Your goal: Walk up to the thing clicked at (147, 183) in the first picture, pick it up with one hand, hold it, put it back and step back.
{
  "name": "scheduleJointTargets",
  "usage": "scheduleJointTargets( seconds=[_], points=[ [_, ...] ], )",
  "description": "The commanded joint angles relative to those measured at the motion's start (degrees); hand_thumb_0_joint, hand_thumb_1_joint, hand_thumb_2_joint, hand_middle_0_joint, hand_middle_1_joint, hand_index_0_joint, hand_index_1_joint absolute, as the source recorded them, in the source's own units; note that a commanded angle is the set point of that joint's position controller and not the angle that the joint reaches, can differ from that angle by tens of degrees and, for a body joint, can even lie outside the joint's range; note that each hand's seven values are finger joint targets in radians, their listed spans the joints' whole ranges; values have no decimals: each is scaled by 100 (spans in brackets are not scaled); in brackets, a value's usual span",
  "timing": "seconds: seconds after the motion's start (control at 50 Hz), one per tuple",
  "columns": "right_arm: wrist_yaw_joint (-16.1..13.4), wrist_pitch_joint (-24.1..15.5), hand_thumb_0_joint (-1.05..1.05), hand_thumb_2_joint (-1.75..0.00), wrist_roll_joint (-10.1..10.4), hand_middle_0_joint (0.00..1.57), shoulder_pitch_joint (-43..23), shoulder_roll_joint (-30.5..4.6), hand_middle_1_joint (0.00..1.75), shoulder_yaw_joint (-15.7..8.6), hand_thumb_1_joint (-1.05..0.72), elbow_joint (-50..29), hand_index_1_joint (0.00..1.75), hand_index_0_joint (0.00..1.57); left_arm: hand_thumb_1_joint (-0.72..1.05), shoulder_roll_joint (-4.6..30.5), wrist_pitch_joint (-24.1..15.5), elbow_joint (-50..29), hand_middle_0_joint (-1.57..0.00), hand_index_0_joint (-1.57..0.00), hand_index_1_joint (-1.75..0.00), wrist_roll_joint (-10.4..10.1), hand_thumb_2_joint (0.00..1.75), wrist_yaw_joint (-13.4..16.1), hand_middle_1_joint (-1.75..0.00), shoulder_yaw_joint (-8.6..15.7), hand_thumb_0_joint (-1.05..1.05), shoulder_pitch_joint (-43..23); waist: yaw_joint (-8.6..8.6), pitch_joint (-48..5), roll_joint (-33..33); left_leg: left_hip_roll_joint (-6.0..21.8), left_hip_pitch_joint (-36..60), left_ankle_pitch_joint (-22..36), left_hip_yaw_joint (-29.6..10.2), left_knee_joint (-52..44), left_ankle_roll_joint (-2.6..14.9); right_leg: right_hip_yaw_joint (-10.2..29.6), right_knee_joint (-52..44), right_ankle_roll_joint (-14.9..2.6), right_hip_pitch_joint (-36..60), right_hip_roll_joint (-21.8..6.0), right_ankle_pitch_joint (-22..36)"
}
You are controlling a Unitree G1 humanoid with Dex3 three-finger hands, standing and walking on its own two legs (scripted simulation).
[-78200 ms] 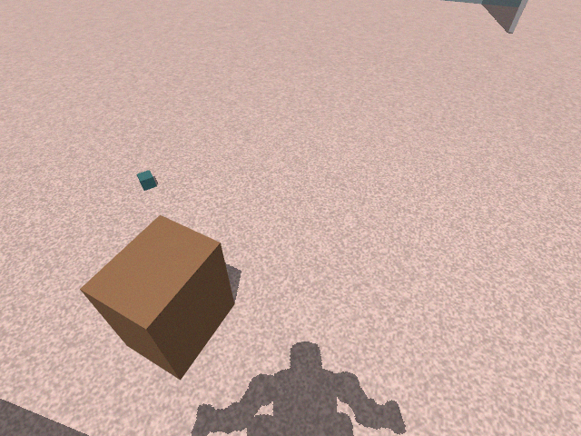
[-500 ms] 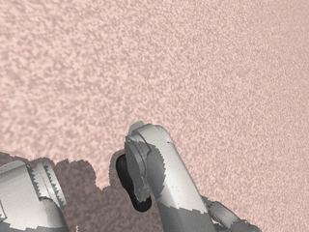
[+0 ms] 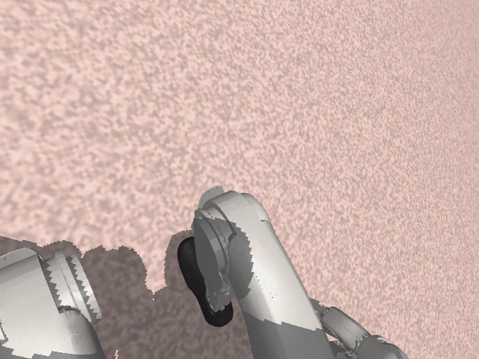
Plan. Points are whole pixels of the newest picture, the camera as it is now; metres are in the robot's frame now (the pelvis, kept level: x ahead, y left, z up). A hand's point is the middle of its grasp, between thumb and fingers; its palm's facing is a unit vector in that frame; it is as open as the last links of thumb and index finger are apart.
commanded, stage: close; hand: left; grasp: from above
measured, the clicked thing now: out of the picture +0.44 +0.35 -0.28
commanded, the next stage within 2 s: settle in 0.18 s
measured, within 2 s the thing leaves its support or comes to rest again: leaves its support in 0.58 s
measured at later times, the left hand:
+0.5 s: hand out of the picture +0.42 +0.35 -0.25, palm faces -0.43 -0.17 -0.89, open 9.9 cm
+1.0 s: hand out of the picture +0.43 +0.37 -0.16, palm faces -0.44 -0.13 -0.89, open 9.8 cm
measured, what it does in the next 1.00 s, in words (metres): stands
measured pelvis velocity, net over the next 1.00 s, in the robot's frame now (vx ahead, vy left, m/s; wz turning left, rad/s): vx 0.00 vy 0.00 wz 0.06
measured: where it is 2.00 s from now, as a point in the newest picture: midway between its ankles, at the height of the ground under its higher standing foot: (154, 332)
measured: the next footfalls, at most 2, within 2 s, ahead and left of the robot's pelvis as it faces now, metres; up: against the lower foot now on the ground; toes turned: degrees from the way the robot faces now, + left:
none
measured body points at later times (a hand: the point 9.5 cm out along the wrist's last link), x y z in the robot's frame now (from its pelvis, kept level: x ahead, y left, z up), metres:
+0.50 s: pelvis +0.00 +0.00 +0.00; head +0.28 +0.14 +0.33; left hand +0.44 +0.36 -0.20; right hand +0.07 -0.26 -0.05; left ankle +0.06 +0.13 -0.27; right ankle +0.12 -0.13 -0.27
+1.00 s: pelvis +0.00 +0.00 +0.02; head +0.24 +0.11 +0.38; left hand +0.45 +0.37 -0.11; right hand +0.12 -0.26 -0.07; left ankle +0.06 +0.13 -0.27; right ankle +0.12 -0.13 -0.27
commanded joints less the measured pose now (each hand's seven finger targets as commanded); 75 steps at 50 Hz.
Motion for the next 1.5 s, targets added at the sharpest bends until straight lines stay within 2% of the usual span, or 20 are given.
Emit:
scheduleJointTargets(
  seconds=[0.0, 0.26, 0.36, 0.44, 0.46, 0.48, 0.5, 0.52, 0.56, 0.64, 0.7, 0.76, 0.86, 0.92, 1.0, 1.18, 1.24, 1.3, 1.32, 1.48],
  points=[
    [-77, 26, 0, -90, 88, 20, 1122, -1931, 30, -554, -89, 71, 30, 20, 31, 1315, 86, -470, -67, -69, -70, -151, 68, 166, -72, 98, 0, -1151, -356, -3543, 2848, 294, 2677, 1284, 627, -1579, 135, -754, -1056, -514, 1947, 76, 1435],
    [-140, 138, 0, -90, 71, 20, 1193, -1889, 30, -550, -88, 99, 30, 20, 42, 1278, 16, -637, -76, -77, -75, -316, 80, 32, -76, 158, 0, -982, -288, -3733, 2979, 291, 2733, 1383, 642, -1608, 119, -775, -1092, -532, 2141, 86, 1486],
    [-142, 154, 0, -90, 45, 20, 1171, -1888, 30, -603, -91, 95, 30, 20, 34, 1221, 67, -635, -74, -77, -77, -309, 72, -48, -80, 118, 0, -1003, -278, -3576, 3122, 291, 2865, 1259, 639, -1692, 85, -767, -1061, -562, 1936, 60, 1353],
    [-133, 167, 0, -90, 63, 20, 1116, -1866, 30, -658, -91, 2, 30, 20, 37, 1261, 52, -1425, -77, -80, -76, -328, 73, -7, -79, 223, 0, -1340, -131, -4129, 3441, 288, 3197, 1550, 634, -1734, 37, -786, -1007, -587, 2048, 47, 1570],
    [-138, 189, 0, -90, 63, 20, 1125, -1845, 30, -666, -91, 100, 30, 20, 40, 1234, 112, -1093, -79, -82, -78, -291, 77, -6, -80, 216, 0, -1065, -141, -4085, 3443, 289, 3156, 1474, 651, -1768, 45, -771, -1024, -600, 2057, 66, 1524],
    [-121, 178, 0, -90, 88, 20, 1150, -1856, 30, -703, -91, 78, 30, 20, 42, 1296, 82, -1526, -80, -83, -77, -311, 76, -8, -79, 268, 0, -1353, -135, -4186, 3528, 286, 3169, 1592, 662, -1714, 44, -780, -981, -584, 1993, 55, 1623],
    [-109, 161, 0, -90, 105, 20, 1147, -1824, 30, -708, -91, 123, 30, 20, 41, 1229, 132, -1341, -79, -82, -77, -270, 77, -47, -80, 196, 0, -1200, -126, -4101, 3482, 283, 3163, 1560, 682, -1711, 42, -755, -984, -598, 1962, 49, 1591],
    [-107, 167, 0, -90, 112, 20, 1224, -1840, 30, -755, -91, 165, 30, 20, 42, 1277, 164, -1456, -81, -83, -79, -269, 80, -53, -81, 314, 0, -1086, -104, -4213, 3489, 276, 3137, 1649, 720, -1657, 65, -739, -994, -585, 2042, 65, 1669],
    [-85, 147, 0, -90, 181, 20, 1150, -1777, 30, -814, -91, 119, 30, 20, 46, 1343, 156, -2166, -84, -86, -77, -304, 79, -114, -79, 345, 0, -1407, 31, -4608, 3779, 263, 3394, 1854, 755, -1654, 25, -691, -963, -627, 2027, 25, 1776],
    [-48, 201, 0, -90, 267, 20, 1140, -1721, 30, -1010, -90, 126, 30, 20, 53, 1053, 283, -2410, -89, -92, -75, -325, 80, -207, -77, 393, 0, -1087, 196, -4798, 4010, 231, 3486, 1802, 807, -1832, -10, -672, -945, -675, 1808, -3, 1689],
    [-21, 265, 0, -90, 374, 20, 1196, -1627, 30, -1169, -90, 174, 30, 20, 59, 895, 441, -2613, -94, -96, -73, -372, 80, -382, -75, 346, 0, -1137, 307, -4911, 3859, 199, 3220, 1613, 931, -1847, 57, -565, -1039, -672, 1724, 3, 1575],
    [2, 335, 0, -90, 467, 20, 1222, -1531, 30, -1271, -90, 184, 30, 20, 58, 375, 647, -2467, -93, -95, -72, -495, 79, -684, -74, 94, 0, -1055, 320, -4588, 3572, 162, 2940, 1361, 961, -1960, 111, -508, -1135, -671, 1476, -27, 1357],
    [-20, 501, 0, -90, 626, 20, 1358, -1449, 30, -1414, -89, 121, 30, 20, 54, -63, 762, -2610, -90, -92, -72, -694, 79, -1182, -74, -126, 0, -1086, 341, -4767, 3018, 114, 2793, 1154, 968, -2098, 195, -411, -1279, -657, 1575, -56, 1223],
    [-94, 603, 0, -90, 691, 20, 1432, -1467, 30, -1500, -90, 75, 30, 20, 50, -41, 707, -2719, -88, -90, -72, -761, 77, -1544, -74, -123, 0, -1042, 382, -4703, 2720, 58, 2661, 1092, 978, -2127, 214, -346, -1358, -673, 1602, -116, 1108],
    [-206, 767, 0, -90, 740, 20, 1546, -1435, 30, -1551, -90, -30, 30, 20, 52, 39, 531, -3289, -90, -92, -73, -702, 80, -1833, -75, -54, 0, -1219, 425, -5007, 2821, 15, 3041, 1503, 1010, -2112, 165, -290, -1380, -691, 1774, -174, 1380],
    [-451, 1091, 0, -90, 787, 20, 1667, -1234, 30, -1607, -90, -89, 30, 20, 54, 357, 298, -3747, -92, -93, -74, -518, 85, -1874, -75, 222, 0, -1301, 637, -5486, 3036, -44, 3229, 1511, 1270, -2281, 183, -133, -1577, -708, 2062, -217, 1327],
    [-529, 1166, 0, -91, 783, 20, 1673, -1253, 30, -1636, -93, -115, 30, 20, 55, 341, 313, -3624, -94, -97, -77, -507, 79, -1896, -79, 211, 0, -1311, 557, -5252, 2882, -48, 3115, 1318, 1276, -2310, 204, -132, -1708, -735, 1910, -224, 1111],
    [-587, 1237, 0, -89, 826, 20, 1683, -1175, 30, -1685, -89, -130, 30, 20, 50, 304, 389, -3749, -84, -87, -66, -587, 71, -1956, -70, 233, 0, -1218, 697, -5565, 2915, -40, 3213, 1246, 1313, -2503, 221, -88, -1771, -714, 2033, -237, 1060],
    [-606, 1242, 0, -91, 835, 20, 1724, -1174, 30, -1699, -93, -108, 30, 20, 52, 203, 418, -3751, -90, -93, -74, -649, 73, -1995, -77, 197, 0, -1170, 734, -5556, 3001, -47, 3311, 1295, 1329, -2566, 209, -89, -1786, -715, 2011, -254, 1109],
    [-725, 1399, 0, -90, 1008, 20, 1736, -1081, 30, -1917, -91, -120, 30, 20, 62, -45, 609, -4105, -97, -100, -71, -924, 76, -2454, -74, 99, 0, -712, 914, -5476, 2657, -69, 3380, 1119, 1387, -2934, 255, 36, -2136, -736, 2137, -277, 915]
  ],
)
